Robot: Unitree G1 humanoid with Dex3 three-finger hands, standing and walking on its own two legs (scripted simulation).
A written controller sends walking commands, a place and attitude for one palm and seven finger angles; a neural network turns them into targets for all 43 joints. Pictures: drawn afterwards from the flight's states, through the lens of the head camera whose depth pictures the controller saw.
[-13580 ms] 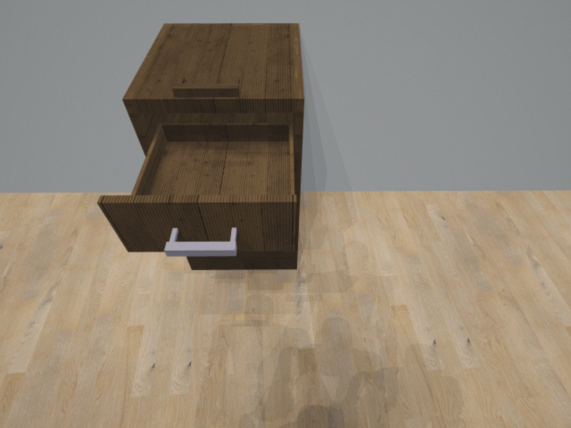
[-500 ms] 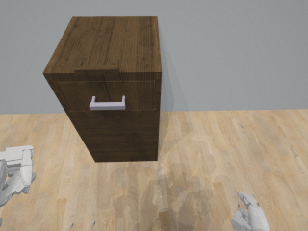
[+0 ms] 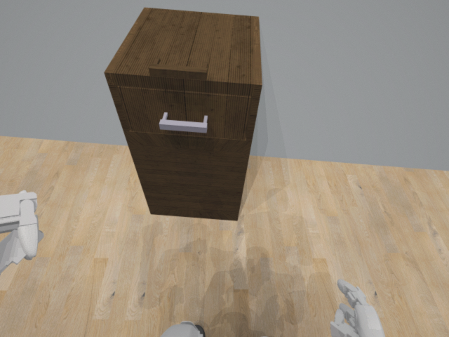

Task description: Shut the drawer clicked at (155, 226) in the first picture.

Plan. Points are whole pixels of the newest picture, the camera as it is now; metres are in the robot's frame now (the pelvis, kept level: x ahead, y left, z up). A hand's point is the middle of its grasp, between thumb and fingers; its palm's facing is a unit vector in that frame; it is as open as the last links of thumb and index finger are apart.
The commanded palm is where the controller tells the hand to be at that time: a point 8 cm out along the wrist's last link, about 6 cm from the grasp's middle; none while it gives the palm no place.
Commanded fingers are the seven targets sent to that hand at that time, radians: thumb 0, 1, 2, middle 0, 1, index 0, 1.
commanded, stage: step back with the hand held close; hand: left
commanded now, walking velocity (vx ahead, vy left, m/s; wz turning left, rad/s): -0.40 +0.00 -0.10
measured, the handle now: (184, 121) +0.71 +0.14 -0.09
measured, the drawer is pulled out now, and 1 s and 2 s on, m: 0.00 0.00 0.00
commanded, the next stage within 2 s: stop stepping back and stand still in 0.32 s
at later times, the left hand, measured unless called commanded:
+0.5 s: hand out of the picture +0.12 +0.23 +0.20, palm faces +0.28 -0.87 -0.40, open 3.2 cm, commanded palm +0.06 +0.28 +0.19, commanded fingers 0.00 0.90 0.90 -1.40 -1.60 -1.40 -1.60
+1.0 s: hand out of the picture +0.06 +0.19 +0.18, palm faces +0.21 -0.88 -0.43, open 3.2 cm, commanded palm +0.01 +0.25 +0.19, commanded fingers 0.00 0.90 0.90 -1.40 -1.60 -1.40 -1.60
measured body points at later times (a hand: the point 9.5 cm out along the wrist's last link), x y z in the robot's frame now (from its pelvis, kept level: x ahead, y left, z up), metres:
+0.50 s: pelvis -0.10 +0.01 +0.01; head -0.05 +0.05 +0.46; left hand +0.10 +0.28 +0.22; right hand +0.05 -0.21 -0.06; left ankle +0.03 +0.11 -0.72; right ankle -0.20 -0.13 -0.67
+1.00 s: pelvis -0.16 -0.01 +0.01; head -0.16 +0.00 +0.46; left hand +0.04 +0.24 +0.20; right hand -0.05 -0.28 -0.07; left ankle -0.08 +0.10 -0.72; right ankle -0.24 -0.11 -0.72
